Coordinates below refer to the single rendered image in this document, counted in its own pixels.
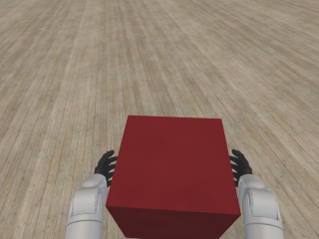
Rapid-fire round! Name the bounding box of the robot left hand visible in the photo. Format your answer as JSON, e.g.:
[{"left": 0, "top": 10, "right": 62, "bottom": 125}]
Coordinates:
[{"left": 94, "top": 150, "right": 118, "bottom": 187}]

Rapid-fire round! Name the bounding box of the robot left forearm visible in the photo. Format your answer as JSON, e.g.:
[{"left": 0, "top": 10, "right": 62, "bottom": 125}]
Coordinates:
[{"left": 65, "top": 173, "right": 108, "bottom": 239}]

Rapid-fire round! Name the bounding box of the carton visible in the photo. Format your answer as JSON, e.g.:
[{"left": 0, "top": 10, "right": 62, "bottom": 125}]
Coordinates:
[{"left": 105, "top": 115, "right": 241, "bottom": 239}]

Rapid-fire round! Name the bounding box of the robot right forearm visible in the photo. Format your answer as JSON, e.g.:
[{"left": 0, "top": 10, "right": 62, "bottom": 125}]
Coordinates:
[{"left": 237, "top": 174, "right": 285, "bottom": 239}]

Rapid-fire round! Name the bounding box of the robot right hand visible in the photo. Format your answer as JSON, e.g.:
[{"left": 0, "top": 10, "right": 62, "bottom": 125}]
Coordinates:
[{"left": 229, "top": 149, "right": 252, "bottom": 187}]

